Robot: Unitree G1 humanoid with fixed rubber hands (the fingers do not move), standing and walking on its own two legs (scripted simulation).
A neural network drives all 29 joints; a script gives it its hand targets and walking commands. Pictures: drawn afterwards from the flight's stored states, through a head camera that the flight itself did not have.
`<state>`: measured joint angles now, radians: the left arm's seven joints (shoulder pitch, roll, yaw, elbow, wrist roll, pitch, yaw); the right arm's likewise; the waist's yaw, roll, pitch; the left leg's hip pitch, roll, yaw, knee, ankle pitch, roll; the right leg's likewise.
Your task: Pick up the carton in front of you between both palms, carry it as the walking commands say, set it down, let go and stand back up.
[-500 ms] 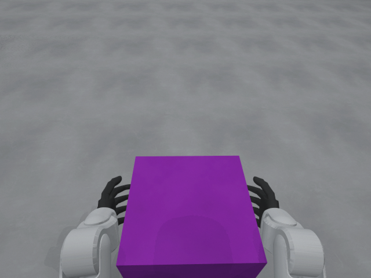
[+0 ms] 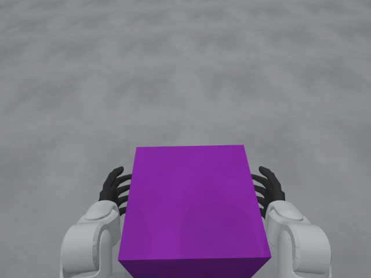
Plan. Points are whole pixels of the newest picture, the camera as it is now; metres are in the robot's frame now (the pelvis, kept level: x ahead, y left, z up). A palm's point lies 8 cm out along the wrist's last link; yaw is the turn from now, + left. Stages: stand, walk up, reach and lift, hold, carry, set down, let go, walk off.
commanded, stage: carry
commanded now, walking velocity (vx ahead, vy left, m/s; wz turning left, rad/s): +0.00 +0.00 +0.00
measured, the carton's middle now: (191, 221) +0.25 +0.00 +0.01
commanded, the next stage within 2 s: hold in 1.94 s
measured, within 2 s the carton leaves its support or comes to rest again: neither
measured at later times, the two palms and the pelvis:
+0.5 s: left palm (114, 178) +0.33 +0.17 +0.06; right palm (251, 176) +0.33 -0.13 +0.06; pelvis +0.08 +0.01 -0.01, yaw +0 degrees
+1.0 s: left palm (115, 187) +0.32 +0.17 +0.03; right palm (249, 186) +0.32 -0.13 +0.03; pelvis +0.04 +0.02 +0.00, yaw +0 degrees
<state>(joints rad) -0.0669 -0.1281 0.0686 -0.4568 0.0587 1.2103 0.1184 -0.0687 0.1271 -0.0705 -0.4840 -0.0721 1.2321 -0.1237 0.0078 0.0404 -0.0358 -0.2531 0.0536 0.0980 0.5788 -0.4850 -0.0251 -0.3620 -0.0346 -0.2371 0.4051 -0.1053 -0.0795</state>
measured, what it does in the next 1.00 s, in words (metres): steps on the spot: left foot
